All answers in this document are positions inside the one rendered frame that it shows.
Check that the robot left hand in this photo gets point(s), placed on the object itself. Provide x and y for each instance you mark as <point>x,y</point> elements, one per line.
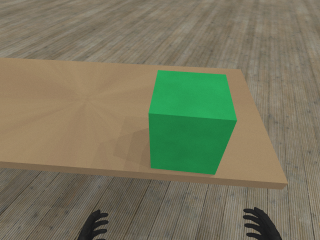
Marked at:
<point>87,232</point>

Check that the carton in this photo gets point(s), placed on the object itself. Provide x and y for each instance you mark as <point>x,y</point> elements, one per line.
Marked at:
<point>191,119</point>

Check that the table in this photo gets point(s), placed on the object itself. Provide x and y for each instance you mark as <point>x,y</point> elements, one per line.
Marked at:
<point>93,118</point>

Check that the robot right hand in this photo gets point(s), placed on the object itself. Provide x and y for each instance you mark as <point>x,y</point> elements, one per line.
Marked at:
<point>266,228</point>

